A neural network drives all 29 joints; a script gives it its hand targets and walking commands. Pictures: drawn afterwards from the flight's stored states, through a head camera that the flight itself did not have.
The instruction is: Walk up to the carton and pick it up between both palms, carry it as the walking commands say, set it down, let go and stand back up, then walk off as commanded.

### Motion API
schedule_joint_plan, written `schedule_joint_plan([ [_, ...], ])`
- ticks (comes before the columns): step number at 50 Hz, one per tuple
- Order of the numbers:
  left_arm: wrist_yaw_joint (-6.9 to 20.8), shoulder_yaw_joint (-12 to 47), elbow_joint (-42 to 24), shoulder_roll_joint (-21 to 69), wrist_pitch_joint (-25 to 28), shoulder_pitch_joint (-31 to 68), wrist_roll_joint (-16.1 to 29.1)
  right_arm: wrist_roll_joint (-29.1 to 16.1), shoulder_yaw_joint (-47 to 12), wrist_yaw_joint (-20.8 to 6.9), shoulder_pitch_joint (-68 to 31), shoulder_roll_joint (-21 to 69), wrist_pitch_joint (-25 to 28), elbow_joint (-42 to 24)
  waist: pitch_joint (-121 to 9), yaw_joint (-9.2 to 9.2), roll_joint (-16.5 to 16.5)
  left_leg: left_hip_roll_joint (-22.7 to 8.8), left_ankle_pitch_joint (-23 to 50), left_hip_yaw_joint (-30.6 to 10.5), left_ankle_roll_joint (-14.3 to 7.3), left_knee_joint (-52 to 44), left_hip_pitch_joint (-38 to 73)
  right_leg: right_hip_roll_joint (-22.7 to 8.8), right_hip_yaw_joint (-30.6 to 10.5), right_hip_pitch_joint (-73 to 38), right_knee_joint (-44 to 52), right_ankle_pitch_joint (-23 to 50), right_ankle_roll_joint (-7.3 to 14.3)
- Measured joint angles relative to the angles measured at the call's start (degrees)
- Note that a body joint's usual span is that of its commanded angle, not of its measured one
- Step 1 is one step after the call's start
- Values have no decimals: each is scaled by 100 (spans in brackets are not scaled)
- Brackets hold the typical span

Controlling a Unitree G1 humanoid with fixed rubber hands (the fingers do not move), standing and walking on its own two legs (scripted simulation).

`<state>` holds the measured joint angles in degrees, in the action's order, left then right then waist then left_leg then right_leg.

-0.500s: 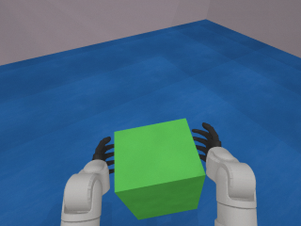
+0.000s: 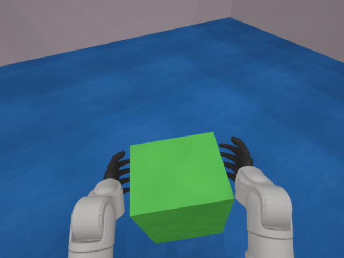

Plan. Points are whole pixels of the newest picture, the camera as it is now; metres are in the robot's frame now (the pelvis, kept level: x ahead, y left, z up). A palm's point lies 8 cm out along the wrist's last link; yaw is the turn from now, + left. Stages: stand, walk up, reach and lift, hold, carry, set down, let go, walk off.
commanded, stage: carry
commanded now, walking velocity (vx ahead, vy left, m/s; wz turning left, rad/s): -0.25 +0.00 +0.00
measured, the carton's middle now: (181, 194) +0.28 -0.03 +0.01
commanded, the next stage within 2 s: none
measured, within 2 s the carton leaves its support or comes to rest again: neither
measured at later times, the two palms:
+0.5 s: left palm out of the picture +0.08 +0.13 +0.10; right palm out of the picture +0.12 -0.14 +0.11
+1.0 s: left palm out of the picture -0.06 +0.27 +0.08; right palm out of the picture +0.07 +0.04 +0.09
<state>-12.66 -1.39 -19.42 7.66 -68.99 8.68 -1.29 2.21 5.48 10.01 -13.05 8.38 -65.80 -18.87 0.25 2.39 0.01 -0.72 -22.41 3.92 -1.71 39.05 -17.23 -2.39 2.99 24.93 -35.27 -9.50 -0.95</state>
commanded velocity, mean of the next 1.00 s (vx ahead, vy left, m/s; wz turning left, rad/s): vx -0.04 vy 0.00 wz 0.86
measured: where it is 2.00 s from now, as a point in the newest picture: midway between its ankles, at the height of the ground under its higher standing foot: outside the picture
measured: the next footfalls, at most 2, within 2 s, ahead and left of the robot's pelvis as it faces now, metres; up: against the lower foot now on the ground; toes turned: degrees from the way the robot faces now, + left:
right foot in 0.34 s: -0.11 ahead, -0.14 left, +0.00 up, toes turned -4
left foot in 0.66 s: -0.19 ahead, +0.10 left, +0.00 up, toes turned +20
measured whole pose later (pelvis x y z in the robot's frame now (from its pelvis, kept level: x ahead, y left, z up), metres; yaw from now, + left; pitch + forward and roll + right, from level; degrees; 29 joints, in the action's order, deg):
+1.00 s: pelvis -0.24 +0.04 +0.00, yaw +27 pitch +4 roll +0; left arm -12.9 -0.6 -19.7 7.6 -68.0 7.7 -0.9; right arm 2.0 5.1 10.1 -11.5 8.1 -65.1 -19.9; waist -3.1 -0.5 1.8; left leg 9.1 -18.0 -0.9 -5.6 40.4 -27.8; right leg -3.2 3.0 20.5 -38.7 -22.2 -2.5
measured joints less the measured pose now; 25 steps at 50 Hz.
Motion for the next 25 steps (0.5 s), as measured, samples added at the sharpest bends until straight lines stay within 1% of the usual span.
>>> schedule_joint_plan([
  [1,1,20,1,-4,-22,-45,1,0,0,1,11,-1,-44,3,28,-28,-25,27,149,1,-63,-17,-43,23,-56,34,-134,-466,-1],
  [2,0,30,2,-3,-53,-64,0,0,0,2,13,-3,-93,3,57,-74,-2,14,294,-4,-120,-76,-60,79,-98,117,-562,-979,-2],
  [3,0,30,0,-4,-84,-63,0,0,0,4,14,-4,-124,2,70,-133,19,-7,441,-7,-159,-189,-61,136,-135,212,-1099,-1220,-2],
  [5,0,30,-6,-6,-93,-61,0,0,-1,5,13,-2,-128,1,49,-253,24,-40,718,-2,-193,-436,-90,153,-119,291,-2006,-1268,-2],
  [7,-1,29,-17,-9,-94,-55,0,0,0,5,9,0,-120,0,-119,-369,19,-87,939,5,-195,-592,-298,150,-102,277,-2279,-1292,-2],
  [9,-5,14,-18,-4,-74,-20,-1,0,0,5,7,0,-72,-1,-246,-449,18,-122,1152,6,-195,-712,-539,150,-103,211,-2254,-1471,-2],
  [12,-12,1,-19,0,-60,18,1,0,0,4,9,-1,-17,-1,-264,-494,25,-134,1514,9,-194,-984,-716,149,-97,-51,-1871,-1711,-2],
  [15,-15,1,-21,1,-28,20,4,0,1,0,8,0,11,-7,-300,-483,103,-155,1843,14,-180,-1169,-923,149,17,-365,-1088,-1808,-2],
  [17,-15,0,-22,1,-26,21,4,1,1,-1,8,0,12,-8,-343,-443,116,-107,1986,23,-115,-1207,-1097,145,108,-763,-18,-1812,-2],
  [18,-14,2,-18,4,-18,18,4,0,1,-2,13,-3,20,-7,-316,-410,133,-81,1825,15,-51,-1081,-1211,133,112,-798,243,-1481,6],
  [19,-16,8,-14,4,-27,9,7,-3,1,-4,37,-6,20,-5,-227,-337,119,-26,1149,24,27,-668,-1295,71,144,-803,259,-998,22],
  [20,-22,45,-14,-1,-54,-35,9,-12,-3,-12,101,-17,4,-10,-220,-217,133,13,556,29,74,9,-1480,8,251,-808,256,-763,44],
  [21,-25,67,-14,-5,-85,-70,9,-13,-17,-15,138,-25,-30,-19,-221,-134,132,44,200,27,117,750,-1658,-62,334,-807,258,-697,60],
  [23,-25,73,-18,-4,-95,-103,8,-13,-31,-11,141,-29,-69,-23,-217,-71,138,16,84,13,175,1706,-1753,-160,413,-802,274,-684,65],
  [25,-25,75,-18,-5,-77,-102,8,-15,-32,-7,141,-29,-53,-26,-242,15,156,-106,72,8,180,2172,-1665,-225,568,-800,275,-680,60],
])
